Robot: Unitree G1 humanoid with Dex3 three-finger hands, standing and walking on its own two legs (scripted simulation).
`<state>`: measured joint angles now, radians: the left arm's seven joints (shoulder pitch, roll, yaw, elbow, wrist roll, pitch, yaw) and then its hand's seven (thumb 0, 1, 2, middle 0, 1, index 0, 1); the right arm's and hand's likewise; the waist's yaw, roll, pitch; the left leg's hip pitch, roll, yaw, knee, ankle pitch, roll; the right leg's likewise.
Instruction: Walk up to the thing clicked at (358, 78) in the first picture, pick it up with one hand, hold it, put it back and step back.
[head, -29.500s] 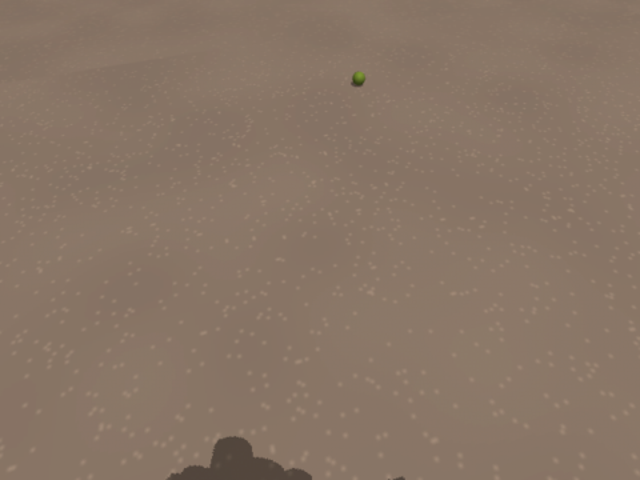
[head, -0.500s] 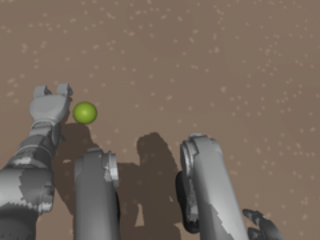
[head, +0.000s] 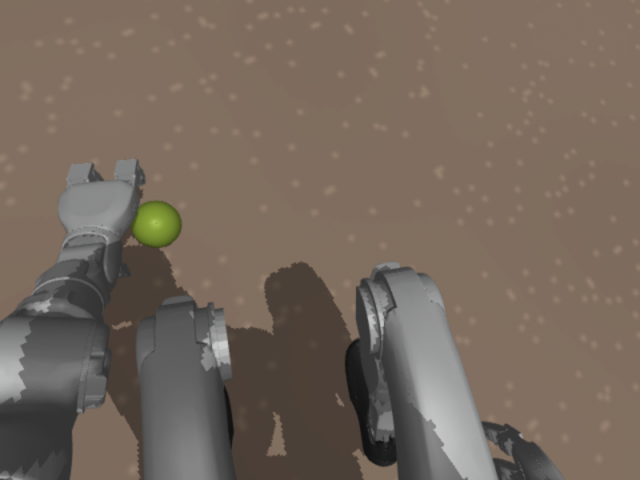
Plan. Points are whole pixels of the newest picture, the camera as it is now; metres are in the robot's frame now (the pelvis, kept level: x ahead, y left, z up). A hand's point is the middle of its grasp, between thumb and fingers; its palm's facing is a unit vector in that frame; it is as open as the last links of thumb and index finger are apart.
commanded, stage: approach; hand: left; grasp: from above
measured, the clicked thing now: (156, 224) +0.47 +0.20 -0.29
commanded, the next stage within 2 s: close in in 0.54 s
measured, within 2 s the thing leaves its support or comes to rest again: neither
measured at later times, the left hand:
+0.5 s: hand (129, 220) +0.45 +0.21 -0.18, palm faces -0.49 -0.07 -0.87, open 13.7 cm
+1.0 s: hand (153, 223) +0.45 +0.19 -0.21, palm faces -0.47 -0.05 -0.88, open 13.4 cm
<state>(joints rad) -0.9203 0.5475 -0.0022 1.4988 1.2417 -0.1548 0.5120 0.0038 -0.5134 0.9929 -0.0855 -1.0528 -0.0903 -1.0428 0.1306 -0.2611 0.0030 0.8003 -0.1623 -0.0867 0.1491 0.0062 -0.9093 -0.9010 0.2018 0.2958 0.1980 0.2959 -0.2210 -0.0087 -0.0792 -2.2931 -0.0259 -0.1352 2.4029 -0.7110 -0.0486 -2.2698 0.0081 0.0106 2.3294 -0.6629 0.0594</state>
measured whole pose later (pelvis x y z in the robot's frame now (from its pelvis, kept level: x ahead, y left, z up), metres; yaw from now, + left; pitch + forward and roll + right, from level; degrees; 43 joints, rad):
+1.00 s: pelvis +0.00 +0.00 -0.01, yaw -2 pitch +34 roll -6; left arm -1.05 0.57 0.03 1.73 1.29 -0.11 0.63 0.00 -0.45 1.03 -0.11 -1.09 -0.12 -1.08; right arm 0.11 -0.29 0.06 0.78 -0.21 -0.12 0.20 0.00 -0.91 -0.90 0.20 0.30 0.20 0.30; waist -0.32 -0.03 -0.04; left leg -2.33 -0.03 -0.16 2.44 -0.71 -0.05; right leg -2.30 0.02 -0.01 2.35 -0.64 0.06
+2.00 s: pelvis +0.00 +0.02 -0.03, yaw -7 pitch +30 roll -13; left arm -1.05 0.74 0.10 1.84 1.32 -0.14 0.78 0.00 -0.28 0.90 -0.19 -1.10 -0.23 -1.05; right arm 0.12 -0.31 0.16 0.79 -0.30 -0.27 0.38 0.01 -0.90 -0.90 0.20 0.30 0.20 0.30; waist -0.39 -0.06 0.08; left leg -2.36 -0.02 -0.23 2.57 -0.75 -0.02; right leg -2.28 0.05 -0.06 2.39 -0.65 0.07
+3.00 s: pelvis +0.00 +0.02 -0.03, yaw -8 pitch +28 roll -14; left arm -1.05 0.81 0.07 1.83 1.28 -0.17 0.73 0.01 -0.07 0.82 -0.41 -1.04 -0.38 -0.97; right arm 0.13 -0.34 0.21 0.76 -0.29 -0.29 0.37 0.01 -0.91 -0.91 0.20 0.30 0.19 0.30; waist -0.39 -0.08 0.12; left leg -2.33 -0.02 -0.25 2.56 -0.75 -0.02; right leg -2.25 0.05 -0.09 2.37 -0.64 0.08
